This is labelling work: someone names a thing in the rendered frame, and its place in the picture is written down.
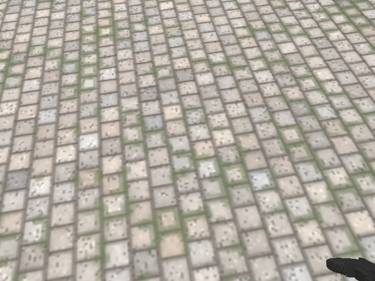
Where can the robot right hand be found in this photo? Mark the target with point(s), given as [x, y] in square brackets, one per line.
[361, 269]

